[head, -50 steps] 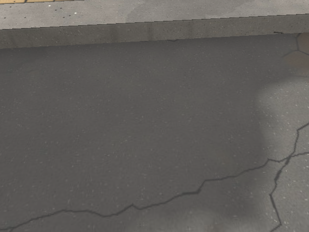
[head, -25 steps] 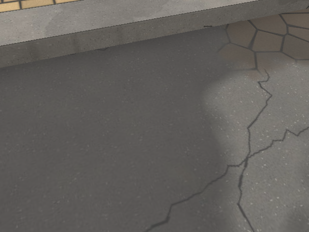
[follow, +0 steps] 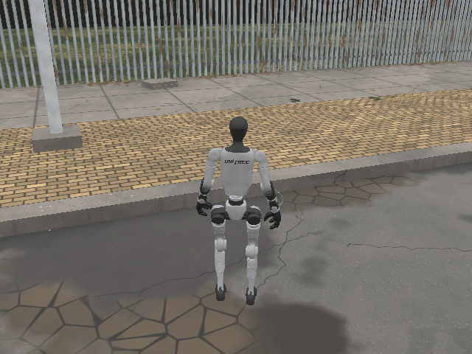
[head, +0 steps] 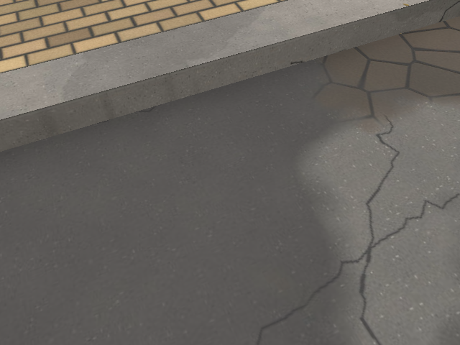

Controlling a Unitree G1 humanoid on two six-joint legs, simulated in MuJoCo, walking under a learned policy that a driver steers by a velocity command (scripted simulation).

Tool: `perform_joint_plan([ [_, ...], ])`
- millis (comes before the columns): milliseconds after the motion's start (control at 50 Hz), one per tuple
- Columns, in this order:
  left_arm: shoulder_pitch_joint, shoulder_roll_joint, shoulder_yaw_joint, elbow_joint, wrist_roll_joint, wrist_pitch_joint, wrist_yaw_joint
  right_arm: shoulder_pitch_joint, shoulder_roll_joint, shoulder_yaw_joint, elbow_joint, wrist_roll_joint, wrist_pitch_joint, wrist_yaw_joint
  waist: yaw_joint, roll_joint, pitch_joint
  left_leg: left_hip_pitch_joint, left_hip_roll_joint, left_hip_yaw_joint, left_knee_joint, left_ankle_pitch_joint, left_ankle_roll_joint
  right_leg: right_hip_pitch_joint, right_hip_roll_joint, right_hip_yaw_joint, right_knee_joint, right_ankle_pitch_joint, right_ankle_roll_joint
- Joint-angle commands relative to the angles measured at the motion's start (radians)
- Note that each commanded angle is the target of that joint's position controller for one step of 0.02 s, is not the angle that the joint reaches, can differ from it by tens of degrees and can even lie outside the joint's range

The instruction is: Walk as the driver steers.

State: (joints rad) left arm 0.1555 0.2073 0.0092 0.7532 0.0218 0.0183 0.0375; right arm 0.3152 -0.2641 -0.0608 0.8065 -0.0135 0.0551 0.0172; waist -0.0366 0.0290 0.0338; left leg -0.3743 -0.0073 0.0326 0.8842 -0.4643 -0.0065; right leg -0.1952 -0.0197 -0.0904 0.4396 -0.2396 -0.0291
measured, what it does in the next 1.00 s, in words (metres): steps on the spot, turning left: left foot, then right foot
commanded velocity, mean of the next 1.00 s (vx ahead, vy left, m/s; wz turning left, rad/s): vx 0.00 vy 0.00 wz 0.41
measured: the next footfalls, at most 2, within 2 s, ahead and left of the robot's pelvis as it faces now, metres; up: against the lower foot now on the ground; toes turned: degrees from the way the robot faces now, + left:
left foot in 0.14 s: +0.00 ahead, +0.10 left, +0.00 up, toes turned +8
right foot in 0.68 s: +0.07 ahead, -0.07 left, +0.00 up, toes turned +28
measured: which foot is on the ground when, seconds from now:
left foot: up 0.00-0.12, down 0.14-0.68, up 0.70-1.00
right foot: down 0.00-0.14, up 0.16-0.66, down 0.68-1.00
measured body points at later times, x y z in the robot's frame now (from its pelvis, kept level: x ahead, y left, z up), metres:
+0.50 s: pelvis -0.03 +0.03 +0.00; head +0.00 +0.05 +0.45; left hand +0.01 +0.33 -0.12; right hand +0.15 -0.22 -0.10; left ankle -0.04 +0.10 -0.74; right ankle +0.03 -0.11 -0.69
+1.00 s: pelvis -0.03 -0.01 +0.00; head +0.00 -0.01 +0.45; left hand -0.04 +0.27 -0.11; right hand +0.18 -0.20 -0.13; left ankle -0.11 +0.08 -0.74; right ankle +0.03 -0.09 -0.74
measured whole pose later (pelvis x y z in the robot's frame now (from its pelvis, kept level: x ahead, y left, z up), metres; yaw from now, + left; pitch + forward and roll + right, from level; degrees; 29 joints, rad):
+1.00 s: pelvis -0.03 -0.01 +0.00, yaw +26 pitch -1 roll +1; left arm 0.20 0.24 0.01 0.76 0.02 0.02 0.01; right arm 0.21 -0.28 -0.04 0.79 0.00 0.07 0.00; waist 0.01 0.03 0.06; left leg -0.17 -0.04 -0.07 0.51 -0.35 -0.02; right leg -0.23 0.03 0.02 0.47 -0.22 -0.04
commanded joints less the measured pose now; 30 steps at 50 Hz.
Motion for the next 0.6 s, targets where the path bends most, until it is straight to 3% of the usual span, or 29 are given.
perform_joint_plan([
  [20,0.041,0.168,0.055,-0.032,0.003,-0.003,0.004,-0.047,-0.051,-0.011,-0.094,0.005,-0.001,0.004,0.060,-0.188,-0.065,-0.052,0.010,0.018,-0.073,-0.027,-0.002,0.141,-0.264,0.140,-0.054,0.491,-0.180],
  [80,0.030,0.199,0.072,-0.027,0.003,0.001,-0.004,-0.034,-0.058,-0.014,-0.112,0.012,-0.002,0.009,0.052,-0.196,-0.081,0.026,-0.001,0.048,-0.194,0.000,0.019,0.122,-0.283,0.140,-0.010,0.489,-0.167],
  [120,0.008,0.211,0.081,-0.023,-0.005,0.004,-0.007,0.011,-0.052,-0.011,-0.106,0.007,-0.016,0.008,0.003,-0.152,-0.085,0.158,-0.017,0.059,-0.421,0.201,0.045,0.045,-0.253,0.083,0.081,0.372,-0.097],
  [140,0.030,0.190,0.080,-0.021,-0.002,0.004,-0.010,0.019,-0.106,-0.023,-0.108,-0.008,-0.030,0.001,0.002,-0.029,-0.079,0.242,0.052,-0.094,-0.546,0.306,0.068,-0.063,-0.194,0.022,0.221,0.174,-0.025],
  [160,0.025,0.106,0.057,-0.080,0.000,0.010,-0.014,0.029,-0.273,-0.061,-0.131,-0.011,-0.044,-0.003,0.026,0.262,-0.054,0.330,0.345,-0.502,-0.571,0.717,0.179,-0.345,-0.008,-0.070,0.446,-0.282,0.065],
  [180,-0.069,0.126,0.054,-0.097,0.004,0.026,-0.001,0.129,-0.284,-0.072,-0.104,-0.003,-0.042,-0.003,-0.056,0.202,-0.054,0.292,0.406,-0.534,-0.570,0.875,0.306,-0.389,0.032,0.065,0.599,-0.426,0.055],
  [200,-0.060,0.135,0.057,-0.089,-0.004,0.032,-0.003,0.104,-0.235,-0.060,-0.102,0.001,-0.037,-0.007,-0.024,0.114,-0.030,0.278,0.356,-0.456,-0.560,0.815,0.319,-0.400,0.010,0.112,0.674,-0.365,0.050],
  [220,-0.044,0.144,0.061,-0.072,-0.014,0.028,-0.009,0.022,-0.193,-0.048,-0.115,0.007,-0.029,-0.013,0.011,0.071,0.002,0.248,0.286,-0.383,-0.570,0.704,0.283,-0.400,-0.005,0.130,0.671,-0.269,0.044],
  [240,-0.031,0.161,0.067,-0.063,-0.010,0.022,-0.013,-0.046,-0.172,-0.040,-0.132,0.010,-0.023,-0.018,0.037,0.074,0.008,0.253,0.229,-0.343,-0.575,0.652,0.240,-0.405,-0.010,0.133,0.648,-0.201,0.042],
  [280,0.013,0.175,0.072,-0.044,0.007,0.020,-0.023,-0.070,-0.153,-0.035,-0.148,0.016,-0.022,-0.020,0.043,0.078,-0.049,0.285,0.184,-0.305,-0.563,0.718,0.227,-0.375,0.008,0.119,0.670,-0.133,0.055],
  [340,0.011,0.158,0.067,-0.053,0.000,0.025,-0.028,-0.031,-0.174,-0.043,-0.141,0.016,-0.026,-0.018,0.028,0.055,-0.065,0.322,0.178,-0.326,-0.560,0.675,0.230,-0.393,0.014,0.125,0.623,-0.112,0.071],
  [460,-0.032,0.165,0.062,-0.083,0.000,0.026,-0.019,-0.004,-0.199,-0.052,-0.149,0.002,-0.018,-0.018,-0.006,0.089,-0.044,0.294,0.172,-0.433,-0.559,0.488,0.249,-0.378,0.029,0.144,0.458,-0.132,0.078],
  [600,-0.002,0.172,0.052,-0.107,-0.017,0.006,-0.010,-0.065,-0.212,-0.060,-0.172,-0.008,-0.011,-0.005,0.013,0.103,-0.071,0.208,0.144,-0.536,-0.504,0.572,0.221,-0.193,0.073,0.148,0.272,-0.165,0.042],
])
Keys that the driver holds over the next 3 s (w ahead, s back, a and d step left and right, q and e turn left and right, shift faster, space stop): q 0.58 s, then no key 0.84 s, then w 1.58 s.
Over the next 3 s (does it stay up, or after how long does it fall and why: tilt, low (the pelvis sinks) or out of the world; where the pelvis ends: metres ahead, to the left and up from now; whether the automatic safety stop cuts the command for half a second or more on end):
stays up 0.66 0.25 0.00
